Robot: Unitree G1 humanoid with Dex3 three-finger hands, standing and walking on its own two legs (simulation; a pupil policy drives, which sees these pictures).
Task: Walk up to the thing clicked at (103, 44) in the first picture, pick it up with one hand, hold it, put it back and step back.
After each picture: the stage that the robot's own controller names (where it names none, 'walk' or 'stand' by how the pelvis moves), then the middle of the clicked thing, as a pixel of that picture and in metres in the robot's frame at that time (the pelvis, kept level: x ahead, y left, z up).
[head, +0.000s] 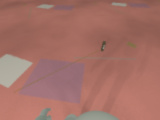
stand; (103, 46) +1.58 -0.26 -0.66
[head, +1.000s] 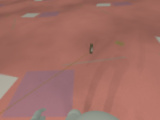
walk; (91, 48) +1.46 +0.11 -0.63
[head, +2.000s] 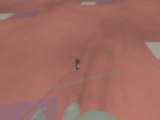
walk; (77, 64) +0.92 +0.27 -0.64
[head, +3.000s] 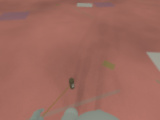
walk; (71, 83) +0.54 +0.23 -0.63
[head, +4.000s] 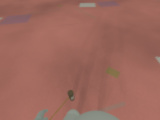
stand; (71, 95) +0.36 +0.23 -0.64
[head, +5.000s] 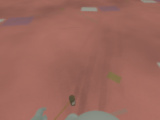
stand; (72, 100) +0.33 +0.19 -0.65
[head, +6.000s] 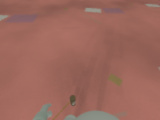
stand; (72, 100) +0.34 +0.16 -0.66
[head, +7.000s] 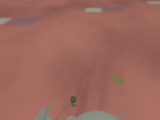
stand; (73, 101) +0.33 +0.18 -0.66
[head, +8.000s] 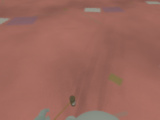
stand; (72, 101) +0.33 +0.19 -0.66
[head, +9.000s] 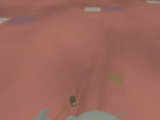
stand; (72, 101) +0.33 +0.19 -0.66
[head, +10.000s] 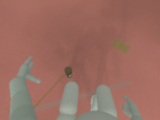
go down; (69, 73) +0.39 +0.18 -0.40
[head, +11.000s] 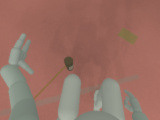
go down; (69, 64) +0.42 +0.19 -0.28
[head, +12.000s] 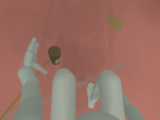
close in; (55, 57) +0.42 +0.21 -0.18
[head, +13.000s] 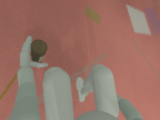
close; (38, 54) +0.42 +0.23 -0.16
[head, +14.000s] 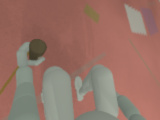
lift; (36, 53) +0.41 +0.24 -0.16
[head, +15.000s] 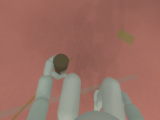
lift; (60, 68) +0.33 +0.21 -0.03
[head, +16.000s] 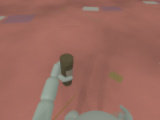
hold; (67, 72) +0.32 +0.16 +0.09
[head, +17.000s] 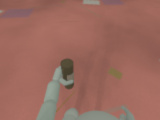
hold; (68, 76) +0.31 +0.16 +0.04
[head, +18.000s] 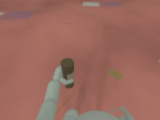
hold; (68, 75) +0.31 +0.16 +0.04
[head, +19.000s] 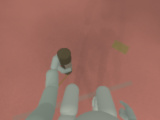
crouch; (66, 63) +0.39 +0.16 -0.03
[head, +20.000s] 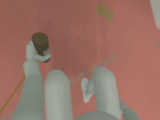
lower; (43, 50) +0.44 +0.22 -0.15
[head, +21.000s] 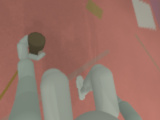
lower; (36, 49) +0.44 +0.24 -0.16
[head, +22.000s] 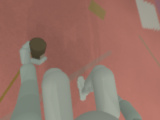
lower; (38, 53) +0.41 +0.24 -0.17
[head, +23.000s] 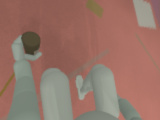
lower; (31, 48) +0.43 +0.26 -0.16
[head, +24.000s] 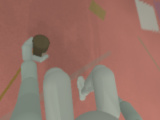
rest; (39, 50) +0.42 +0.23 -0.16
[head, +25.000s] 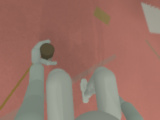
withdraw; (47, 56) +0.42 +0.21 -0.18
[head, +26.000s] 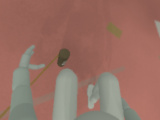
walk; (62, 59) +0.42 +0.19 -0.20
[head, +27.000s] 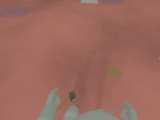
stand; (72, 97) +0.34 +0.16 -0.57
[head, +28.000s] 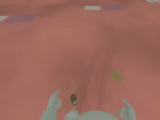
stand; (73, 100) +0.35 +0.16 -0.60
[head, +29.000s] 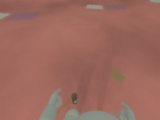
stand; (74, 99) +0.34 +0.15 -0.60
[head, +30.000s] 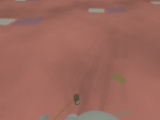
walk; (76, 99) +0.36 +0.15 -0.65
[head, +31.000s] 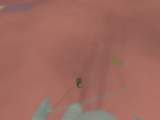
walk; (79, 83) +0.48 +0.14 -0.63
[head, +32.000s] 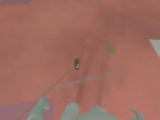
walk; (76, 64) +0.77 +0.20 -0.63
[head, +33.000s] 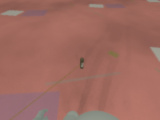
stand; (81, 63) +0.98 +0.18 -0.64
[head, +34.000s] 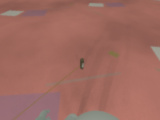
stand; (82, 64) +0.97 +0.16 -0.66
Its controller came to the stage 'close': yes
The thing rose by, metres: 0.69
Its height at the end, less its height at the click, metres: +0.00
